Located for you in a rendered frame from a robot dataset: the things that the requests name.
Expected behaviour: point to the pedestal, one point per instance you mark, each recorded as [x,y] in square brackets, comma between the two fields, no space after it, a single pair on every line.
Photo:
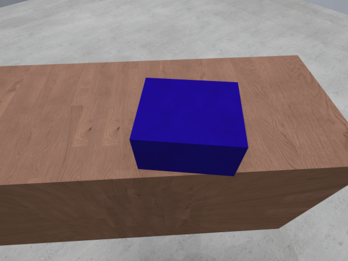
[68,171]

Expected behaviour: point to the carton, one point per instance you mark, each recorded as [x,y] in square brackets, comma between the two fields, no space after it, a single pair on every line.
[192,126]

